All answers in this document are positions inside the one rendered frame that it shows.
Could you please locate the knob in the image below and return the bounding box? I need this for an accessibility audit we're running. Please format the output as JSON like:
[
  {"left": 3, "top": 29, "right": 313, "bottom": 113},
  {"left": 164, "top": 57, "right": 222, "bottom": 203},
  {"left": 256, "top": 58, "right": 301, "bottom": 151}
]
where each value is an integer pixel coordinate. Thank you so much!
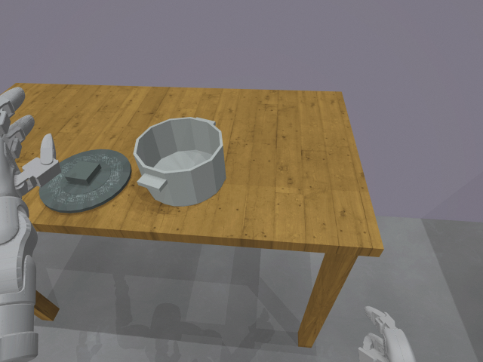
[{"left": 65, "top": 161, "right": 102, "bottom": 184}]

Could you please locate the robot left forearm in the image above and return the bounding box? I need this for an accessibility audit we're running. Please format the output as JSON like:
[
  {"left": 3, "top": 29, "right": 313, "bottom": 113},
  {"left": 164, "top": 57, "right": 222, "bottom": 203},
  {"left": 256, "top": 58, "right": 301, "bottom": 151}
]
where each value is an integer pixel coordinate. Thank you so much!
[{"left": 0, "top": 196, "right": 38, "bottom": 362}]

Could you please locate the lid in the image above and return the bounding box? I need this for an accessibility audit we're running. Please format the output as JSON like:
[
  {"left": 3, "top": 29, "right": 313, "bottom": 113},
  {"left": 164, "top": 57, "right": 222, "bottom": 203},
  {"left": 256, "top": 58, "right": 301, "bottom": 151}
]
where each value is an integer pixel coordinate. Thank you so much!
[{"left": 39, "top": 149, "right": 132, "bottom": 213}]

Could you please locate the pot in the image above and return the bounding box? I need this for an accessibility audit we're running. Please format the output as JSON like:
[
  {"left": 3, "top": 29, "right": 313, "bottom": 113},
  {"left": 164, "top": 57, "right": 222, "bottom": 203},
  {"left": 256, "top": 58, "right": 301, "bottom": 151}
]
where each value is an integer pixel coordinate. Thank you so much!
[{"left": 134, "top": 117, "right": 226, "bottom": 207}]

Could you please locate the table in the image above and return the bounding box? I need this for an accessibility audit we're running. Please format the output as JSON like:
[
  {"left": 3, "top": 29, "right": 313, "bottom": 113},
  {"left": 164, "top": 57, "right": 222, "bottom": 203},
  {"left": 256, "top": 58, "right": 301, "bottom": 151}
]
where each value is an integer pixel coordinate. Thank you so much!
[{"left": 0, "top": 83, "right": 384, "bottom": 348}]

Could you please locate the right robot hand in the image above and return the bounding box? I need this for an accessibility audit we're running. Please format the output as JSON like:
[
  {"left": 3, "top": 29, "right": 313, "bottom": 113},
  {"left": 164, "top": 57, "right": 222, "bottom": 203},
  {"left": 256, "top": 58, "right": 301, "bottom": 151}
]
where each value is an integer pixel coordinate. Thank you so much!
[{"left": 358, "top": 306, "right": 417, "bottom": 362}]

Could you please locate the left robot hand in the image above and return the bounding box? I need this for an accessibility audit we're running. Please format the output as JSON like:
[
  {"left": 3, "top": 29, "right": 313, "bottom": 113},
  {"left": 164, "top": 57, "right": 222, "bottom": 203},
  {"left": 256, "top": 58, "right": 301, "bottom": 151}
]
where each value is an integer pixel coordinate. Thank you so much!
[{"left": 0, "top": 87, "right": 61, "bottom": 199}]

